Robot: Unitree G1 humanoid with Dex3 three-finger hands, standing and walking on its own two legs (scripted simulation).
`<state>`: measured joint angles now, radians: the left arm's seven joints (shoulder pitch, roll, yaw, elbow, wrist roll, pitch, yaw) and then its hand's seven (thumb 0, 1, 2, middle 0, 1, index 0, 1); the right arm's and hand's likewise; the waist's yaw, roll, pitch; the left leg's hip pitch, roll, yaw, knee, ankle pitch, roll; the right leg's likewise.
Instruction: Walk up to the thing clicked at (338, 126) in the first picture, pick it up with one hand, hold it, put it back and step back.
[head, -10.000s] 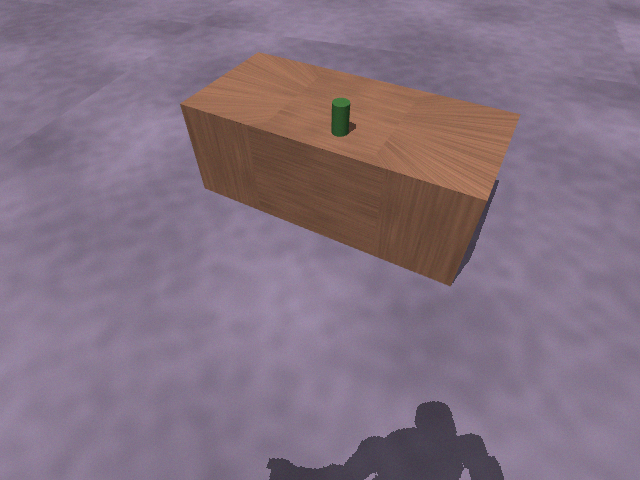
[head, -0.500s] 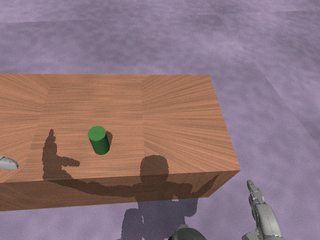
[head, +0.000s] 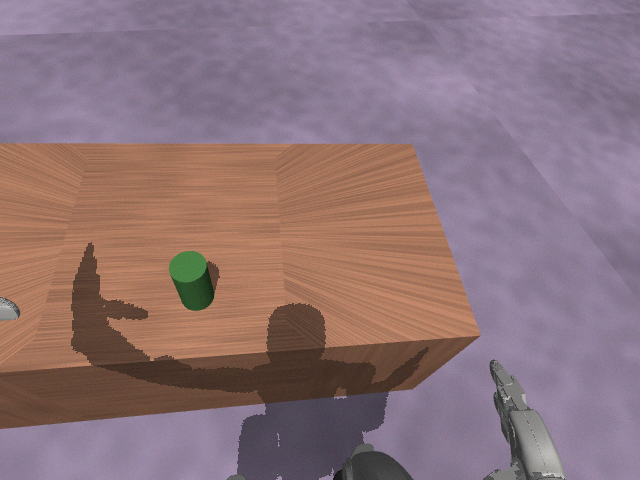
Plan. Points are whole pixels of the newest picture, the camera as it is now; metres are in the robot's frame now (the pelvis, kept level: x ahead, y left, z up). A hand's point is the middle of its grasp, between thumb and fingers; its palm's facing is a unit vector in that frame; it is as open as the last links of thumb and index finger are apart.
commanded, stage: go down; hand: left
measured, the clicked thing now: (193, 282) +0.49 +0.17 -0.21
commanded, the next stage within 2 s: approach in 0.20 s
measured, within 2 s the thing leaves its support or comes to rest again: neither
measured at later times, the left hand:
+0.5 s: hand out of the picture +0.42 +0.35 +0.04, palm faces +0.16 -0.99 +0.01, open 17.5 cm
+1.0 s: hand (156, 299) +0.45 +0.22 -0.18, palm faces +0.03 -1.00 +0.08, open 17.7 cm
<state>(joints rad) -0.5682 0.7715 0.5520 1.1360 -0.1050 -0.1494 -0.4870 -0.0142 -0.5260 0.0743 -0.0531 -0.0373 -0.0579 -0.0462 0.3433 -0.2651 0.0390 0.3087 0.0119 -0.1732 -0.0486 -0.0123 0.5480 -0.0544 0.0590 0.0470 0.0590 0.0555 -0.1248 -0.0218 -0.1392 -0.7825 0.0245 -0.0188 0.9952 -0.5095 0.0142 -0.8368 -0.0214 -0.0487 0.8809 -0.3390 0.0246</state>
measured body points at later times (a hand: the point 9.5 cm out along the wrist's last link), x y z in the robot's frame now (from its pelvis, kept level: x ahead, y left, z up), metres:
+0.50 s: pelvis -0.01 -0.01 -0.02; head +0.10 +0.04 +0.42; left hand +0.40 +0.40 +0.04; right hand +0.15 -0.26 -0.04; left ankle -0.02 +0.10 -0.68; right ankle +0.04 -0.14 -0.68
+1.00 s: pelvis -0.06 -0.01 -0.12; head +0.15 +0.08 +0.27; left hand +0.44 +0.28 -0.18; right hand +0.12 -0.27 -0.07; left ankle -0.02 +0.10 -0.68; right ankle +0.04 -0.14 -0.68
